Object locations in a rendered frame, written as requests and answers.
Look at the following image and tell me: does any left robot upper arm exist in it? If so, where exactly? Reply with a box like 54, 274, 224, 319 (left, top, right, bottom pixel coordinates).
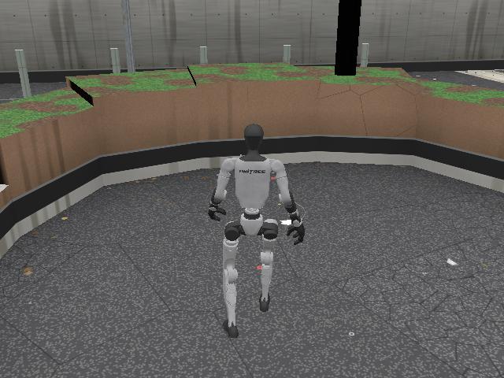
214, 157, 237, 200

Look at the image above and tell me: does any robot left forearm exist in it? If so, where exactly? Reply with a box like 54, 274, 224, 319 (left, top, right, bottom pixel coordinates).
209, 188, 222, 211

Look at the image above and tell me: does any right robot upper arm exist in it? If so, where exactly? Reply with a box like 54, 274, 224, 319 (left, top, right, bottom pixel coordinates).
269, 159, 291, 203

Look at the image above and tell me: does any right robot hand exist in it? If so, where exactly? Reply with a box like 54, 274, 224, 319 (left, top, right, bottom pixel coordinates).
287, 224, 305, 245

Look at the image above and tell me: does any robot right forearm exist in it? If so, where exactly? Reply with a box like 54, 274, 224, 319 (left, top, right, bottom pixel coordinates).
284, 191, 302, 227

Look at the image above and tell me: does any robot left foot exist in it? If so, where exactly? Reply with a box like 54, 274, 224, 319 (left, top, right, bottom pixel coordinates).
223, 320, 239, 338

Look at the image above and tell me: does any left robot hand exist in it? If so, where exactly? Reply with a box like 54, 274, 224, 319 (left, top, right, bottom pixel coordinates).
208, 207, 226, 221

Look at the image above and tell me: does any robot foot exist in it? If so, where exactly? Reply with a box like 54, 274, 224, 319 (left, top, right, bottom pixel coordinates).
259, 293, 270, 312
223, 320, 239, 338

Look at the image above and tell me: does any robot right foot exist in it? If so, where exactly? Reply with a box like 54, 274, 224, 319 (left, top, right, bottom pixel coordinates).
259, 293, 270, 312

